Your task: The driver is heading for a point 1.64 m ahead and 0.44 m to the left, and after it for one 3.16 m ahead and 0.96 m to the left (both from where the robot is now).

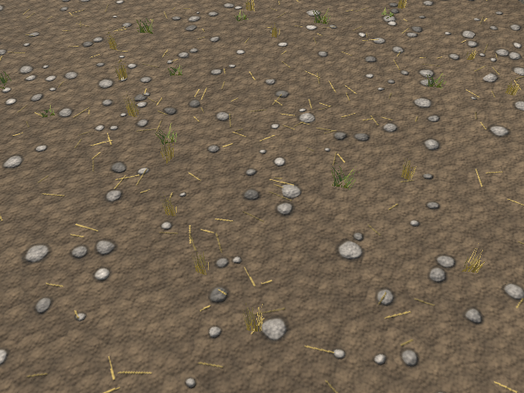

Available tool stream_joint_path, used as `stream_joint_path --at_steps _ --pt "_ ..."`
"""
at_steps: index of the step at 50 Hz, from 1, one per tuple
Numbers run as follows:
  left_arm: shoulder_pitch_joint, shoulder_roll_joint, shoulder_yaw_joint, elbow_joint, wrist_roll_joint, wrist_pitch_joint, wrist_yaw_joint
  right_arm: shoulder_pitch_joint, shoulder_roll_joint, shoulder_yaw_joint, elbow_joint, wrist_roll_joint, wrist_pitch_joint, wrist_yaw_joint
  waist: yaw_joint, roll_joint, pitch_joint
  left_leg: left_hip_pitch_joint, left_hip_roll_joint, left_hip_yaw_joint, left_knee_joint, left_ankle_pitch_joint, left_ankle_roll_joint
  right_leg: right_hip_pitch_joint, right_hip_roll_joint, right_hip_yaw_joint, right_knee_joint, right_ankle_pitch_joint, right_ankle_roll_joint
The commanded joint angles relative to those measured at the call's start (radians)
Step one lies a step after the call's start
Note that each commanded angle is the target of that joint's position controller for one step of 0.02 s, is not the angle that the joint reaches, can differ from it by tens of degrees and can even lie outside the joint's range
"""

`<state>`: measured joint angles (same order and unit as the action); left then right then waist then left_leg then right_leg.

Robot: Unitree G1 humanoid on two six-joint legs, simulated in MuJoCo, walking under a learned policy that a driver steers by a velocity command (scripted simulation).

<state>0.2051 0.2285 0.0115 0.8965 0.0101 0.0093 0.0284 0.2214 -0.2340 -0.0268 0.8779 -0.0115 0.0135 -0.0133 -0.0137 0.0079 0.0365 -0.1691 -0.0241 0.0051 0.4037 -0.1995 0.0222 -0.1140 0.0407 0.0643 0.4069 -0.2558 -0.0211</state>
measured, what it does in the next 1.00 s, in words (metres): stands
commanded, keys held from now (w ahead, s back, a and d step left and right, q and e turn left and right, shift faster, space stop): no key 1.00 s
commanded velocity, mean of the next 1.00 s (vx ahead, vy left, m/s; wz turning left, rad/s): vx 0.00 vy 0.00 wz -0.01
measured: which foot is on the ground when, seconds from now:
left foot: down 0.00-1.00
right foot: down 0.00-1.00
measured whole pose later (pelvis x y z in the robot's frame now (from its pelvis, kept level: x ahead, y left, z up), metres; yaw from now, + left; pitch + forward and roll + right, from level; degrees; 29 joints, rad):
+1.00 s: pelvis +0.00 +0.00 +0.00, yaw +0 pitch -1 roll +0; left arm 0.30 0.15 -0.01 1.16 0.01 0.00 0.05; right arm 0.28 -0.15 0.00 1.16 -0.01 0.00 -0.04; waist -0.01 0.00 0.03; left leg -0.18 -0.02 -0.01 0.40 -0.20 0.02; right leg -0.12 0.04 0.06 0.39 -0.25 -0.02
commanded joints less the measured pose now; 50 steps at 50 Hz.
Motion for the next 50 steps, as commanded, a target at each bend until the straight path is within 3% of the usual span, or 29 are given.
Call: stream_joint_path --at_steps 1,11,21,50 --pt "0.013 0.113 0.021 -0.001 0.000 -0.011 0.006 0.011 -0.099 -0.023 -0.002 0.000 -0.008 -0.004 0.003 -0.035 0.007 0.037 0.092 -0.101 -0.063 0.092 0.015 -0.074 -0.114 0.110 -0.098 0.125 -0.031" --pt "0.034 0.100 0.010 0.109 -0.001 -0.015 0.009 0.031 -0.086 -0.013 0.122 0.000 -0.008 -0.009 0.002 -0.010 0.018 0.036 0.098 -0.107 -0.083 0.058 0.013 -0.084 -0.109 0.106 -0.125 0.071 -0.039" --pt "0.076 0.069 -0.003 0.184 -0.002 -0.015 0.012 0.061 -0.061 0.003 0.200 0.000 -0.009 -0.016 0.004 -0.011 0.025 0.021 0.102 -0.109 -0.081 0.049 0.015 -0.090 -0.102 0.094 -0.120 0.078 -0.038" --pt "0.161 -0.002 -0.015 0.259 -0.001 -0.017 0.021 0.117 0.000 0.019 0.271 0.001 -0.014 -0.029 0.008 -0.007 0.037 0.007 0.101 -0.106 -0.064 0.086 0.022 -0.083 -0.100 0.073 -0.087 0.131 -0.031"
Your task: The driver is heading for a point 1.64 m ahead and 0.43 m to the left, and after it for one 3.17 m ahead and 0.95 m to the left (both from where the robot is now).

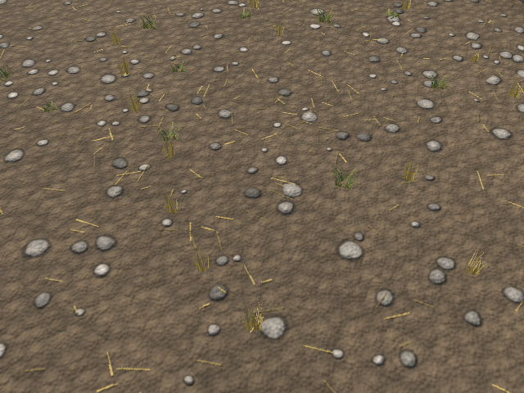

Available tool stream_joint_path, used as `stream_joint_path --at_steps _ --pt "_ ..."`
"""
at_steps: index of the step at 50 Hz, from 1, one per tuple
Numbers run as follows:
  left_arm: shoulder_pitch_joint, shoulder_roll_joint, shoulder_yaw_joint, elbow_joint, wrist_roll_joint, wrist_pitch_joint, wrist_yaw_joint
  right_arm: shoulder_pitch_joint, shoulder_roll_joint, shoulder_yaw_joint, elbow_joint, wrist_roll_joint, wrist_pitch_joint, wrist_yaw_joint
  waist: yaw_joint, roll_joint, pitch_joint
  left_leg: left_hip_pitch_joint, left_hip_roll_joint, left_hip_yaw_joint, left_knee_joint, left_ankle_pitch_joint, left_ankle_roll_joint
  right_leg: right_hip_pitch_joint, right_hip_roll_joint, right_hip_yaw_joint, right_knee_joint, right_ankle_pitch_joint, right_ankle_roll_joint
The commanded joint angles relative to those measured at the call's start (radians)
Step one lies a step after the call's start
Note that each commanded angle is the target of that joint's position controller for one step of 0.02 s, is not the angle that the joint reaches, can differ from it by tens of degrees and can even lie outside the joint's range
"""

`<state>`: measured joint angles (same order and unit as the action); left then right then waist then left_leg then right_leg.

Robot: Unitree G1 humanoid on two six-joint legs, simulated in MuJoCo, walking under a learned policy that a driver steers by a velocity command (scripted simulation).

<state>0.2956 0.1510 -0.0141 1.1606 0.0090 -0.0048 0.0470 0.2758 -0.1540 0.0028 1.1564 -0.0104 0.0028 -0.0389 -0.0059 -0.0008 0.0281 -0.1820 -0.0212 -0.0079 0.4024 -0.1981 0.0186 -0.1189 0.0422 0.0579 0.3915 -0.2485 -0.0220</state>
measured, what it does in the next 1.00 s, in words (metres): shifts its weight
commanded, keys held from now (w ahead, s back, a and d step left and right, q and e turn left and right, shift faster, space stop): no key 0.60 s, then w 0.40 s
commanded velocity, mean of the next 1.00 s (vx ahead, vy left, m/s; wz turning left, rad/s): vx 0.10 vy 0.00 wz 0.00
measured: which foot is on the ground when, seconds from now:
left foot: down 0.00-0.96, up 0.98-1.00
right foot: down 0.00-1.00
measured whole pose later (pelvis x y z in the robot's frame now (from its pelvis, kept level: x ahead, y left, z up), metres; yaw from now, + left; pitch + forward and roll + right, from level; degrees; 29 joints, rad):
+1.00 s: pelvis +0.09 -0.02 -0.02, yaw +0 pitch +1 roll +0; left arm 0.35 0.16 0.03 1.04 0.02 -0.11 0.01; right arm 0.45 -0.18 -0.05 1.12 -0.01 -0.04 -0.01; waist -0.01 0.03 -0.01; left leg -0.21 -0.02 -0.04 0.71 -0.42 0.06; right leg -0.13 0.06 -0.01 0.53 -0.40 -0.07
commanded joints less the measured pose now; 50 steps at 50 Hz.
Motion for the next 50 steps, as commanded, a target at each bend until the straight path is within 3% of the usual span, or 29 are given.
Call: stream_joint_path --at_steps 1,30,31,33,35,37,40,43,45,47,48,49,50 --pt "0.073 0.074 0.011 -0.004 0.000 -0.003 0.003 0.064 -0.078 -0.011 -0.007 0.000 -0.004 -0.003 0.000 0.001 0.046 0.020 0.098 -0.093 -0.062 0.086 0.026 -0.078 -0.101 0.079 -0.071 0.125 -0.030" --pt "0.111 0.048 0.012 0.002 0.000 -0.005 0.006 0.099 -0.054 -0.013 -0.001 0.000 -0.007 -0.007 0.000 -0.001 0.056 0.024 0.097 -0.091 -0.056 0.106 0.029 -0.073 -0.104 0.072 -0.062 0.138 -0.026" --pt "0.120 0.042 0.011 0.004 0.002 -0.005 0.006 0.105 -0.049 -0.011 0.001 -0.001 -0.006 -0.006 0.001 0.000 0.036 0.031 0.089 -0.089 -0.065 0.027 0.031 -0.067 -0.097 0.070 -0.072 0.065 -0.029" --pt "0.124 0.062 0.021 -0.002 0.006 -0.001 0.004 0.101 -0.073 -0.023 -0.007 -0.003 0.000 -0.004 0.002 0.004 0.059 -0.001 0.059 -0.083 -0.047 -0.205 0.049 -0.101 -0.064 0.060 -0.051 -0.160 -0.049" --pt "0.121 0.072 0.030 -0.024 0.012 0.005 -0.002 0.104 -0.084 -0.032 -0.025 -0.006 0.006 0.002 0.001 0.004 0.121 -0.079 0.049 -0.106 -0.025 -0.463 0.084 -0.181 -0.052 0.080 -0.023 -0.412 -0.084" --pt "0.120 0.058 0.029 -0.047 0.012 -0.004 -0.008 0.119 -0.071 -0.033 -0.041 -0.006 -0.001 0.008 -0.004 0.005 0.173 -0.113 0.071 -0.161 -0.012 -0.529 0.113 -0.242 -0.067 0.120 0.004 -0.473 -0.106" --pt "0.095 0.055 0.034 -0.083 0.013 -0.033 -0.017 0.159 -0.088 -0.043 -0.055 -0.006 -0.025 0.014 -0.022 0.023 0.142 -0.048 0.113 -0.260 -0.036 -0.485 0.153 -0.270 -0.061 0.126 0.055 -0.370 -0.113" --pt "0.027 0.031 0.032 -0.136 0.023 -0.064 -0.035 0.264 -0.149 -0.070 -0.029 -0.006 -0.039 0.017 -0.058 0.150 0.121 0.105 0.236 -0.474 -0.172 -0.525 0.233 -0.375 0.009 -0.021 0.243 -0.222 -0.089" --pt "0.015 0.037 0.035 -0.161 0.027 -0.084 -0.044 0.258 -0.161 -0.078 -0.033 -0.007 -0.042 0.018 -0.037 0.146 0.154 0.058 0.285 -0.520 -0.168 -0.416 0.257 -0.357 -0.012 -0.068 0.238 -0.196 -0.090" --pt "0.153 0.028 0.040 -0.120 0.012 -0.102 -0.049 0.151 -0.145 -0.078 -0.070 -0.002 -0.048 0.020 0.049 0.102 0.136 -0.102 0.233 -0.394 -0.076 -0.230 0.211 -0.117 -0.015 -0.045 0.108 -0.156 -0.099" --pt "0.305 0.050 0.051 -0.074 0.004 -0.107 -0.045 0.021 -0.117 -0.069 -0.121 0.005 -0.056 0.023 0.137 0.014 0.121 -0.303 0.142 -0.249 0.060 -0.156 0.151 0.124 -0.060 0.077 -0.033 -0.178 -0.125" --pt "0.452 0.172 0.088 -0.029 0.004 -0.109 -0.035 -0.069 -0.054 -0.055 -0.181 0.013 -0.078 0.031 0.192 -0.263 0.113 -0.523 -0.039 0.016 0.414 -0.129 0.074 0.342 -0.250 0.403 -0.187 -0.133 -0.182" --pt "0.474 0.190 0.096 -0.016 0.005 -0.093 -0.030 -0.076 -0.104 -0.065 -0.193 -0.022 -0.086 0.035 0.164 -0.233 0.142 -0.692 -0.022 0.065 0.618 -0.305 0.064 0.414 -0.386 0.505 -0.165 0.185 -0.218"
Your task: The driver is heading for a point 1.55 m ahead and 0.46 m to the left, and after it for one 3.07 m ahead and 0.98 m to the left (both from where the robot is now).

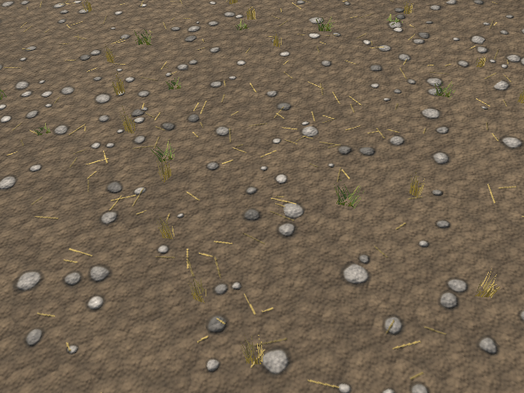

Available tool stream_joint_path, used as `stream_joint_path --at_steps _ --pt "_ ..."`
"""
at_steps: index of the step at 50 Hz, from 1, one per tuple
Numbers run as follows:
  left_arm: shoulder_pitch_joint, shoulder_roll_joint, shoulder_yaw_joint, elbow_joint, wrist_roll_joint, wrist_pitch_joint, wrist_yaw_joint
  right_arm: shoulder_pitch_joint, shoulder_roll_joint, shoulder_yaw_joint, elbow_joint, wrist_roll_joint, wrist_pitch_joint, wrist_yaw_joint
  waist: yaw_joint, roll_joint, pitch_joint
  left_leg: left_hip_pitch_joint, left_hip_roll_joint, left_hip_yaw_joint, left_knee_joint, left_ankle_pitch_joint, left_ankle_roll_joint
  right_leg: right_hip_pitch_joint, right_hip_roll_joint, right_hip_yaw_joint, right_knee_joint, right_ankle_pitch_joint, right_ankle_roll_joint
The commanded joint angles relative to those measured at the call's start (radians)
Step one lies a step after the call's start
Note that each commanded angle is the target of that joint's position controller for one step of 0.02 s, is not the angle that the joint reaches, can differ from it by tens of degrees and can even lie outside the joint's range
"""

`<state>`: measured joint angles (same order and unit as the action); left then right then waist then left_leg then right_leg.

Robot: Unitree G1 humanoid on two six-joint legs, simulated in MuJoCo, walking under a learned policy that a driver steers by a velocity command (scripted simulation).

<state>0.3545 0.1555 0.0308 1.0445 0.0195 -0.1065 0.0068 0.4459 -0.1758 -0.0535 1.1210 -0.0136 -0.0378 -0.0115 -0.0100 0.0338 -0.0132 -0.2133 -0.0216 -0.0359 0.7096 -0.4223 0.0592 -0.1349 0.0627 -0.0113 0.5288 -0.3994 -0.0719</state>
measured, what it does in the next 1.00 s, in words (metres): walks ahead: left foot, then right foot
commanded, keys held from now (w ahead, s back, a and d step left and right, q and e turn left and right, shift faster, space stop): w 0.46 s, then w+q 0.54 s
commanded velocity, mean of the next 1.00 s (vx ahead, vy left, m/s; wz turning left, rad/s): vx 0.48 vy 0.00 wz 0.20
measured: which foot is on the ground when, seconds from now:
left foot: up 0.00-0.30, down 0.32-0.86, up 0.88-1.00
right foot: down 0.00-0.32, up 0.34-0.82, down 0.84-1.00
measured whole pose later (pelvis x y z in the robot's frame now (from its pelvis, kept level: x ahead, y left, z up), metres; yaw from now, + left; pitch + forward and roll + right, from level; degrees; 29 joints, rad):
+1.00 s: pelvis +0.54 -0.04 +0.01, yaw +14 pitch +1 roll +0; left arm 0.15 0.21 0.05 0.85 0.04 -0.09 0.00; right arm 0.33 -0.26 -0.07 0.93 -0.02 -0.05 0.01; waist -0.04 0.04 0.05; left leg -0.41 0.00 -0.02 1.15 -0.34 0.09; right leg -0.29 0.00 -0.12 0.44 -0.17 -0.05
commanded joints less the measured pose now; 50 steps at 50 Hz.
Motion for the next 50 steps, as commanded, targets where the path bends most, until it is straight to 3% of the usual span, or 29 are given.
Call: stream_joint_path --at_steps 1,2,4,6,8,10,11,13,15,16,17,18,19,20,21,23,26,31,37,39,41,42,43,44,45,46,47,49,50 --pt "0.355 0.143 0.039 0.077 0.004 0.018 0.009 -0.239 -0.087 -0.013 -0.146 -0.035 -0.043 0.009 0.132 -0.112 0.180 -0.682 0.027 0.064 0.390 -0.080 0.026 0.416 -0.389 0.475 -0.245 0.485 -0.166" --pt "0.300 0.121 0.031 0.057 0.013 0.023 0.007 -0.227 -0.062 -0.009 -0.141 -0.022 -0.045 0.014 0.103 -0.075 0.154 -0.666 0.045 0.055 0.424 -0.030 0.023 0.393 -0.360 0.405 -0.243 0.559 -0.154" --pt "0.243 0.092 0.014 0.046 0.013 0.020 0.009 -0.261 -0.061 -0.012 -0.165 -0.010 -0.040 0.028 0.062 -0.095 0.145 -0.643 0.061 0.071 0.414 0.045 0.019 0.340 -0.300 0.293 -0.282 0.621 -0.125" --pt "0.227 0.089 0.007 0.047 0.002 0.010 0.011 -0.305 -0.046 -0.007 -0.193 -0.014 -0.025 0.037 0.043 -0.131 0.147 -0.594 0.035 0.120 0.362 0.109 0.015 0.275 -0.247 0.214 -0.318 0.701 -0.106" --pt "0.209 0.091 -0.001 0.045 -0.001 0.002 0.015 -0.375 -0.031 0.004 -0.231 -0.014 -0.016 0.045 0.029 -0.129 0.168 -0.535 0.018 0.154 0.236 0.181 0.013 0.199 -0.222 0.157 -0.348 0.769 -0.101" --pt "0.171 0.097 -0.007 0.038 -0.004 -0.005 0.020 -0.438 -0.011 0.019 -0.265 -0.009 -0.013 0.048 0.015 -0.133 0.186 -0.372 -0.006 0.182 0.024 0.260 0.021 0.087 -0.197 0.099 -0.366 0.848 -0.084" --pt "0.174 0.113 -0.006 0.038 -0.006 -0.010 0.021 -0.437 -0.024 0.017 -0.268 -0.006 -0.009 0.043 0.010 -0.149 0.168 -0.266 -0.035 0.208 -0.032 0.279 0.032 0.061 -0.203 0.088 -0.351 0.978 -0.078" --pt "0.184 0.145 -0.001 0.043 -0.010 -0.019 0.024 -0.335 -0.087 -0.002 -0.243 0.000 -0.006 0.027 -0.042 -0.167 0.088 -0.084 -0.079 0.215 -0.059 0.297 0.060 0.084 -0.231 0.076 -0.218 1.247 -0.057" --pt "0.143 0.175 0.005 0.036 -0.013 -0.015 0.024 -0.087 -0.136 -0.030 -0.161 0.002 -0.013 0.013 -0.163 -0.154 -0.037 0.173 -0.073 0.167 -0.175 0.356 0.096 0.082 -0.217 0.058 0.094 1.215 -0.036" --pt "0.143 0.160 0.001 0.029 -0.012 -0.012 0.017 0.030 -0.184 -0.047 -0.127 -0.016 -0.016 0.003 -0.201 -0.115 -0.096 0.345 0.031 0.062 -0.204 0.256 0.123 -0.044 -0.174 0.042 0.328 0.959 -0.036" --pt "0.213 0.037 -0.020 0.004 -0.016 -0.005 0.009 0.085 -0.266 -0.062 -0.126 -0.040 -0.019 0.006 -0.145 0.099 -0.198 0.504 0.337 -0.349 -0.240 0.175 0.222 -0.263 -0.036 -0.017 0.745 0.093 -0.018" --pt "0.231 0.098 0.004 -0.002 -0.023 0.005 0.003 0.033 -0.253 -0.060 -0.127 -0.011 -0.013 0.019 -0.110 0.094 -0.229 0.476 0.413 -0.705 -0.430 0.053 0.312 -0.412 0.030 0.082 0.933 -0.064 -0.028" --pt "0.142 0.124 0.010 -0.037 -0.008 0.011 0.003 -0.111 -0.206 -0.047 -0.153 0.006 -0.017 0.022 -0.050 0.028 -0.052 0.319 0.392 -0.578 -0.489 -0.083 0.282 -0.480 -0.054 0.091 0.904 0.038 -0.039" --pt "0.071 0.127 0.013 -0.054 0.003 0.010 -0.003 -0.179 -0.139 -0.029 -0.166 0.007 -0.028 0.027 -0.039 -0.031 0.044 0.180 0.351 -0.471 -0.525 -0.037 0.256 -0.471 -0.085 0.076 0.853 0.096 -0.043" --pt "0.058 0.108 0.015 -0.054 0.006 0.015 -0.007 -0.196 -0.108 -0.018 -0.160 -0.001 -0.040 0.026 -0.003 -0.065 0.088 0.088 0.309 -0.375 -0.544 0.072 0.226 -0.430 -0.115 0.077 0.799 0.119 -0.041" --pt "0.088 0.067 0.012 -0.046 0.019 0.037 -0.018 -0.163 -0.076 -0.002 -0.131 -0.003 -0.059 0.017 0.045 -0.045 0.089 -0.011 0.253 -0.234 -0.563 0.239 0.192 -0.338 -0.143 0.072 0.707 0.118 -0.020" --pt "0.005 0.070 0.017 -0.086 0.024 0.052 -0.025 -0.081 -0.099 0.001 -0.101 0.003 -0.074 0.013 0.051 -0.007 0.106 -0.014 0.206 -0.160 -0.579 0.380 0.193 -0.386 -0.160 0.025 0.579 0.157 0.016" --pt "-0.260 0.075 0.015 -0.187 0.012 0.055 -0.032 0.009 -0.116 0.003 -0.103 0.007 -0.064 0.010 -0.008 0.008 0.133 0.049 0.165 -0.125 -0.585 0.478 0.173 -0.478 -0.146 -0.023 0.273 0.335 0.078" --pt "-0.441 0.093 0.013 -0.272 -0.002 0.046 -0.031 0.093 -0.140 -0.005 -0.107 -0.005 -0.054 0.002 -0.068 0.046 0.101 0.208 0.181 -0.168 -0.472 0.648 0.165 -0.475 -0.095 -0.023 0.094 0.361 0.083" --pt "-0.426 0.114 0.018 -0.286 -0.006 0.036 -0.029 0.070 -0.158 -0.013 -0.121 -0.010 -0.050 -0.004 -0.045 0.058 0.090 0.226 0.195 -0.194 -0.422 0.694 0.148 -0.407 -0.083 -0.008 0.035 0.308 0.066" --pt "-0.276 0.150 0.034 -0.252 -0.007 0.021 -0.018 0.019 -0.186 -0.024 -0.142 -0.007 -0.051 -0.003 0.028 0.058 0.025 0.188 0.172 -0.187 -0.278 0.822 0.111 -0.176 -0.041 -0.019 -0.045 0.251 0.039" --pt "-0.126 0.185 0.049 -0.211 0.005 0.008 -0.007 0.002 -0.180 -0.024 -0.151 0.001 -0.053 0.003 0.095 0.009 -0.062 0.123 0.117 -0.142 -0.091 0.793 0.089 0.031 -0.065 -0.003 -0.099 0.283 0.013" --pt "0.042 0.267 0.070 -0.203 0.034 -0.001 0.009 -0.008 -0.125 -0.011 -0.195 0.014 -0.058 0.007 0.150 -0.089 -0.217 -0.040 0.053 -0.095 0.189 0.512 0.071 0.277 -0.299 0.225 -0.120 0.127 -0.034" --pt "0.040 0.350 0.089 -0.211 0.049 0.012 0.005 0.105 -0.034 0.003 -0.226 0.052 -0.049 0.002 0.083 -0.323 -0.320 -0.346 -0.083 -0.001 0.456 -0.114 0.042 0.469 -0.535 0.645 -0.217 0.076 -0.137" --pt "-0.028 0.258 0.075 -0.224 0.033 0.027 0.000 0.087 -0.135 -0.017 -0.206 0.023 -0.033 -0.005 0.056 -0.187 -0.244 -0.414 -0.005 -0.040 0.561 -0.069 0.055 0.365 -0.504 0.674 -0.248 -0.015 -0.139" --pt "-0.104 0.175 0.053 -0.238 0.023 0.026 -0.003 0.020 -0.137 -0.023 -0.212 0.010 -0.029 0.002 0.037 -0.094 -0.105 -0.422 0.034 -0.044 0.555 0.029 0.053 0.225 -0.456 0.512 -0.266 0.011 -0.115" --pt "-0.135 0.145 0.044 -0.234 0.022 0.020 -0.006 -0.024 -0.111 -0.020 -0.222 0.006 -0.027 0.010 0.027 -0.061 -0.034 -0.402 0.065 -0.040 0.521 0.085 0.045 0.121 -0.411 0.376 -0.296 0.124 -0.095" --pt "-0.122 0.122 0.037 -0.211 0.014 0.008 0.001 -0.048 -0.100 -0.025 -0.234 -0.017 -0.004 0.029 -0.002 -0.116 0.014 -0.365 0.096 -0.027 0.477 0.119 0.028 0.026 -0.344 0.207 -0.330 0.271 -0.058" --pt "-0.099 0.120 0.036 -0.199 0.008 -0.001 0.001 -0.053 -0.090 -0.025 -0.241 -0.019 0.008 0.036 -0.008 -0.128 0.012 -0.360 0.096 -0.018 0.475 0.132 0.023 0.016 -0.337 0.163 -0.335 0.342 -0.056"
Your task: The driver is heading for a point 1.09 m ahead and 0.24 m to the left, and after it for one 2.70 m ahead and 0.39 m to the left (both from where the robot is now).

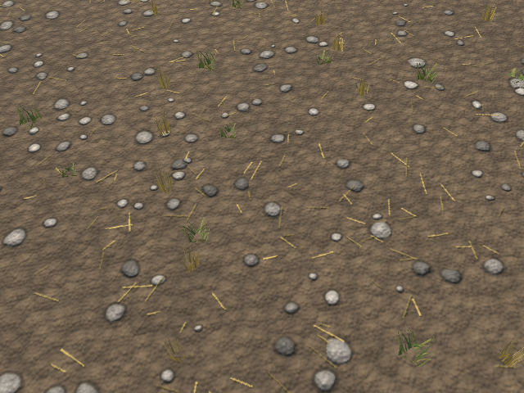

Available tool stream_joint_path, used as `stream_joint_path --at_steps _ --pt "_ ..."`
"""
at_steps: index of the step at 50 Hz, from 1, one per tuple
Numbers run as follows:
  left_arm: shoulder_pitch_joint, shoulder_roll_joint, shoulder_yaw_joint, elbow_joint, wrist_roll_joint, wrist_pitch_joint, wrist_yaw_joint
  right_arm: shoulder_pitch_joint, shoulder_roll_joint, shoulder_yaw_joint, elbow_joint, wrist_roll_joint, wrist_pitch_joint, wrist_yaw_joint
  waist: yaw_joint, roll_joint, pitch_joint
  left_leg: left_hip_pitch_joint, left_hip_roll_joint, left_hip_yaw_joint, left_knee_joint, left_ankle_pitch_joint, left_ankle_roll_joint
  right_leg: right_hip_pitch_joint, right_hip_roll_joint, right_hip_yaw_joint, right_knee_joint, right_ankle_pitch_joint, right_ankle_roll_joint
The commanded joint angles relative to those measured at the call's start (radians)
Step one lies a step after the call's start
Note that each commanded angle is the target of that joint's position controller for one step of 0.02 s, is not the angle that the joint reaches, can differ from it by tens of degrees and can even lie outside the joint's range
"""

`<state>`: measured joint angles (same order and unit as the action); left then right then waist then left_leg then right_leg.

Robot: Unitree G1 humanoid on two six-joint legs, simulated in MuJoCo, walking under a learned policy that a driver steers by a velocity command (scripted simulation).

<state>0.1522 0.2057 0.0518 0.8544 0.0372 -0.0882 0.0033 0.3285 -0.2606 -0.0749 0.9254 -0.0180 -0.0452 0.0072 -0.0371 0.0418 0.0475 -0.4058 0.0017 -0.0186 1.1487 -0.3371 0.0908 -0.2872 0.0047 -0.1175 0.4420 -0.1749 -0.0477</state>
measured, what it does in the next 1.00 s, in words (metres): walks ahead, turning left: left foot, then right foot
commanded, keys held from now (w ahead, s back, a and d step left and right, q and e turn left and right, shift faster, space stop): w+q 0.66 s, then w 0.34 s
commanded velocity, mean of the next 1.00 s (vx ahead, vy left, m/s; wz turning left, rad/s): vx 0.50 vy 0.00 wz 0.49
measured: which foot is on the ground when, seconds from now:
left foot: up 0.00-0.38, down 0.40-0.98, up 1.00-1.00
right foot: down 0.00-0.38, up 0.40-0.94, down 0.96-1.00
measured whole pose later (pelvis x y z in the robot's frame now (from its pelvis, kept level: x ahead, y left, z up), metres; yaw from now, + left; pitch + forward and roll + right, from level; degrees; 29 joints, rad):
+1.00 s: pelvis +0.53 +0.14 -0.02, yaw +30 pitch +1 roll +0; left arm 0.06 0.24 0.02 0.72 0.04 -0.06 -0.01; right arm 0.46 -0.26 -0.05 0.91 0.00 -0.06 -0.01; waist -0.06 0.01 0.05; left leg -0.03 -0.13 -0.13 0.76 -0.44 0.10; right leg -0.46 0.03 -0.07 0.57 -0.12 -0.08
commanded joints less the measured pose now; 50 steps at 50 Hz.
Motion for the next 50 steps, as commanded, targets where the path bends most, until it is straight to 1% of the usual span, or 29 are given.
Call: stream_joint_path --at_steps 1,3,6,10,14,16,17,18,19,20,21,22,23,24,25,26,27,28,31,33,37,42,44,45,46,47,48,49,50 --pt "0.125 0.070 0.016 0.000 -0.015 -0.028 0.003 0.047 0.000 -0.004 -0.056 -0.014 0.024 0.023 0.015 -0.134 -0.051 -0.183 0.075 -0.029 0.035 0.063 -0.012 0.175 -0.276 0.232 -0.252 0.182 -0.082" --pt "0.153 0.082 0.020 0.012 -0.022 -0.038 0.001 -0.015 0.004 -0.002 -0.085 -0.017 0.036 0.035 0.013 -0.129 -0.038 -0.245 0.085 -0.017 0.025 0.117 -0.019 0.188 -0.275 0.162 -0.267 0.249 -0.086" --pt "0.189 0.088 0.020 0.024 -0.017 -0.038 0.001 -0.128 -0.001 0.002 -0.132 -0.018 0.040 0.049 0.024 -0.120 -0.006 -0.312 0.093 0.003 -0.062 0.217 -0.032 0.201 -0.263 0.072 -0.284 0.301 -0.090" --pt "0.218 0.113 0.023 0.034 -0.016 -0.035 0.003 -0.277 0.011 0.020 -0.189 -0.015 0.033 0.065 0.053 -0.122 0.032 -0.259 0.079 0.068 -0.323 0.333 -0.028 0.210 -0.249 -0.031 -0.288 0.334 -0.079" --pt "0.279 0.149 0.031 0.058 -0.015 -0.018 0.015 -0.367 -0.004 0.022 -0.233 -0.022 0.032 0.072 0.077 -0.120 0.049 -0.218 0.054 0.135 -0.468 0.254 0.014 0.325 -0.286 -0.086 -0.248 0.438 -0.073" --pt "0.285 0.171 0.035 0.064 -0.013 -0.004 0.021 -0.351 -0.017 0.015 -0.237 -0.026 0.033 0.066 0.061 -0.135 0.025 -0.148 0.004 0.172 -0.508 0.162 0.049 0.377 -0.291 -0.124 -0.148 0.692 -0.062" --pt "0.287 0.189 0.039 0.067 -0.013 0.005 0.024 -0.309 -0.029 0.009 -0.229 -0.028 0.033 0.060 0.041 -0.148 -0.006 -0.088 -0.032 0.189 -0.519 0.108 0.069 0.398 -0.292 -0.139 -0.059 0.834 -0.058" --pt "0.285 0.205 0.043 0.066 -0.013 0.016 0.024 -0.226 -0.045 -0.001 -0.208 -0.027 0.029 0.054 0.007 -0.151 -0.057 0.000 -0.071 0.195 -0.544 0.071 0.092 0.406 -0.291 -0.146 0.078 0.910 -0.058" --pt "0.273 0.213 0.044 0.058 -0.018 0.026 0.022 -0.088 -0.066 -0.016 -0.166 -0.033 0.019 0.044 -0.054 -0.124 -0.138 0.181 -0.102 0.183 -0.619 0.103 0.119 0.340 -0.279 -0.162 0.282 0.836 -0.041" --pt "0.269 0.193 0.038 0.030 -0.016 0.029 0.018 0.063 -0.142 -0.044 -0.125 -0.045 0.012 0.028 -0.116 -0.036 -0.239 0.437 0.015 -0.004 -0.672 0.022 0.165 0.130 -0.251 -0.165 0.571 0.525 -0.008" --pt "0.301 0.070 0.013 -0.051 -0.023 0.023 -0.007 0.033 -0.262 -0.069 -0.145 -0.035 0.014 0.017 -0.028 0.204 -0.306 0.751 0.318 -0.541 -0.733 0.026 0.312 -0.351 -0.054 -0.106 0.924 -0.387 0.057" --pt "0.152 0.160 0.030 -0.084 -0.015 0.011 -0.010 0.091 -0.249 -0.068 -0.158 -0.012 0.030 0.008 -0.099 0.032 -0.320 0.734 0.341 -0.698 -0.858 0.029 0.314 -0.467 -0.025 0.104 0.995 -0.352 0.056" --pt "0.086 0.148 0.025 -0.109 -0.029 -0.001 -0.015 0.034 -0.218 -0.058 -0.141 -0.005 0.032 -0.001 -0.066 -0.001 -0.170 0.623 0.317 -0.526 -0.872 0.128 0.282 -0.517 -0.080 0.128 0.950 -0.224 0.044" --pt "0.107 0.140 0.020 -0.096 -0.029 -0.010 -0.012 -0.013 -0.165 -0.045 -0.141 0.004 0.027 -0.002 -0.018 -0.048 -0.094 0.483 0.275 -0.428 -0.884 0.275 0.243 -0.454 -0.113 0.127 0.845 -0.153 0.040" --pt "0.117 0.138 0.023 -0.081 -0.015 0.001 -0.010 -0.068 -0.132 -0.035 -0.148 0.011 0.020 -0.002 0.026 -0.080 -0.058 0.383 0.206 -0.335 -0.902 0.353 0.196 -0.380 -0.133 0.134 0.781 -0.136 0.042" --pt "0.164 0.131 0.021 -0.080 0.002 0.020 -0.009 -0.081 -0.117 -0.028 -0.154 0.017 0.009 -0.003 0.058 -0.034 -0.064 0.320 0.190 -0.293 -0.907 0.465 0.201 -0.311 -0.138 0.137 0.750 -0.134 0.055" --pt "0.173 0.128 0.021 -0.076 0.011 0.039 -0.010 -0.076 -0.105 -0.022 -0.152 0.020 -0.003 0.000 0.069 -0.032 -0.072 0.296 0.171 -0.271 -0.910 0.523 0.202 -0.282 -0.139 0.138 0.728 -0.145 0.066" --pt "0.167 0.121 0.020 -0.082 0.015 0.052 -0.014 -0.057 -0.108 -0.022 -0.146 0.026 -0.014 0.001 0.073 -0.038 -0.067 0.276 0.152 -0.251 -0.917 0.549 0.203 -0.279 -0.134 0.131 0.703 -0.142 0.077" --pt "0.066 0.112 0.017 -0.118 0.015 0.067 -0.023 0.010 -0.140 -0.028 -0.131 0.020 -0.023 0.000 0.048 -0.027 -0.035 0.269 0.117 -0.239 -0.946 0.517 0.178 -0.353 -0.125 0.114 0.601 -0.038 0.098" --pt "-0.020 0.118 0.017 -0.148 0.011 0.070 -0.024 0.065 -0.143 -0.028 -0.122 0.020 -0.021 0.000 0.017 -0.011 -0.015 0.303 0.111 -0.256 -0.953 0.502 0.156 -0.417 -0.117 0.114 0.525 0.034 0.104" --pt "-0.126 0.110 0.007 -0.180 0.008 0.064 -0.033 0.144 -0.125 -0.017 -0.100 0.020 -0.026 -0.006 -0.024 0.014 -0.011 0.399 0.107 -0.237 -0.941 0.582 0.112 -0.450 -0.094 0.104 0.371 0.157 0.089" --pt "-0.259 0.102 -0.010 -0.231 -0.004 0.046 -0.044 0.212 -0.122 -0.005 -0.071 0.005 -0.028 -0.022 -0.068 0.028 0.022 0.498 0.134 -0.236 -0.909 0.698 0.104 -0.414 -0.046 0.067 0.195 0.174 0.042" --pt "-0.233 0.116 -0.008 -0.233 -0.007 0.037 -0.042 0.188 -0.139 -0.005 -0.068 0.000 -0.030 -0.028 -0.039 0.039 0.025 0.507 0.155 -0.234 -0.881 0.786 0.091 -0.324 -0.024 0.068 0.132 0.128 0.006" --pt "-0.170 0.129 -0.003 -0.216 -0.008 0.034 -0.036 0.160 -0.149 -0.005 -0.071 0.000 -0.033 -0.029 -0.004 0.046 0.007 0.495 0.152 -0.219 -0.837 0.906 0.074 -0.225 0.001 0.062 0.103 0.088 -0.014" --pt "-0.081 0.151 0.007 -0.188 -0.010 0.030 -0.026 0.147 -0.161 -0.007 -0.069 -0.003 -0.035 -0.029 0.033 0.055 -0.037 0.495 0.146 -0.211 -0.748 1.046 0.061 -0.111 0.036 0.052 0.093 0.041 -0.032" --pt "0.060 0.169 0.017 -0.145 -0.013 0.023 -0.012 0.130 -0.169 -0.007 -0.066 -0.004 -0.036 -0.024 0.100 0.035 -0.108 0.481 0.116 -0.181 -0.586 1.090 0.047 0.048 0.052 0.045 0.037 0.059 -0.055" --pt "0.215 0.203 0.029 -0.112 0.003 0.014 0.003 0.120 -0.150 -0.001 -0.078 0.002 -0.040 -0.020 0.168 0.000 -0.206 0.337 0.083 -0.163 -0.366 0.886 0.038 0.292 -0.057 0.147 0.028 0.049 -0.092" --pt "0.319 0.321 0.059 -0.109 0.029 0.013 0.010 0.230 -0.055 0.018 -0.102 0.041 -0.041 -0.013 0.141 -0.220 -0.368 0.039 -0.070 -0.082 0.031 0.355 -0.013 0.590 -0.355 0.592 0.018 -0.013 -0.225" --pt "0.287 0.275 0.055 -0.088 -0.001 0.028 -0.007 0.246 -0.104 0.010 -0.085 0.022 -0.038 -0.017 0.111 -0.234 -0.364 -0.113 -0.140 -0.097 0.176 -0.156 -0.009 0.562 -0.427 0.867 -0.126 -0.007 -0.274"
